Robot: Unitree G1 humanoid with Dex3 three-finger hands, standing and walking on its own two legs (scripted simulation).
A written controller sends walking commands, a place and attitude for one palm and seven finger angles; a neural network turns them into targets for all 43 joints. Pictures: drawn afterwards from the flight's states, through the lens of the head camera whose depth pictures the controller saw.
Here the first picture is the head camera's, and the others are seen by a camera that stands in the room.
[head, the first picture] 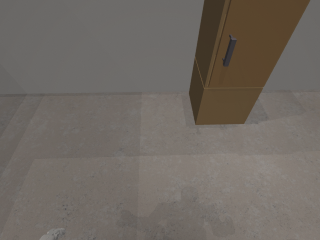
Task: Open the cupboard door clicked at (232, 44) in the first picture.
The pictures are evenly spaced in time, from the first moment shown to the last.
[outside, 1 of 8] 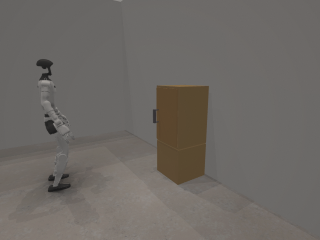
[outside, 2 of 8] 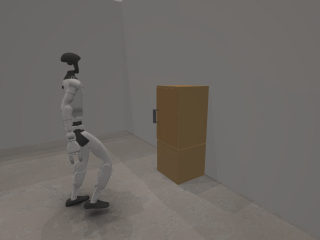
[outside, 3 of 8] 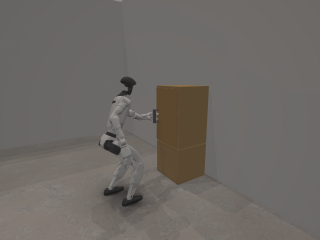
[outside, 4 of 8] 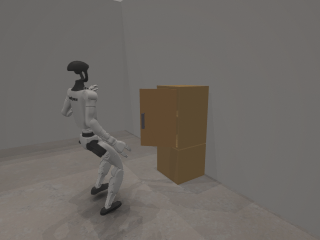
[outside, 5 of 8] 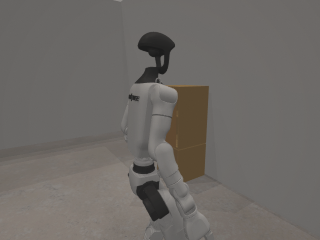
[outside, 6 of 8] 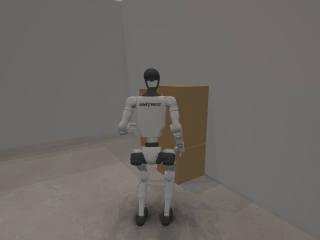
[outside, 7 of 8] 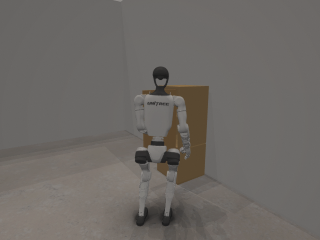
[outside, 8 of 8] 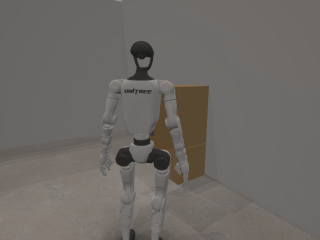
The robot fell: no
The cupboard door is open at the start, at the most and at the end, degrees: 0 94 93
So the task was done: yes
